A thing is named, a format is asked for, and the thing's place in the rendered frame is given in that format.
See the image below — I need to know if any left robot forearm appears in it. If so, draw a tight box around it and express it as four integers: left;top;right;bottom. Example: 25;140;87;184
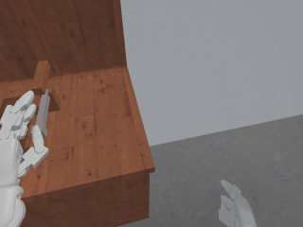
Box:
0;185;26;227

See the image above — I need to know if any right robot hand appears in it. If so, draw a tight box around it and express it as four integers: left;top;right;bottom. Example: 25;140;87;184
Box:
218;179;258;227

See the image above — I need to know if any tap lever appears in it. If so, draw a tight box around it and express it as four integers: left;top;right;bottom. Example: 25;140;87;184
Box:
30;89;50;138

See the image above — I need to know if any left robot hand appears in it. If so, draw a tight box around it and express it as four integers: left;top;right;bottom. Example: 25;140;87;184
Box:
0;90;48;187

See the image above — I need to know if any counter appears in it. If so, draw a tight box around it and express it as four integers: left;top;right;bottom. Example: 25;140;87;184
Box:
0;0;155;227

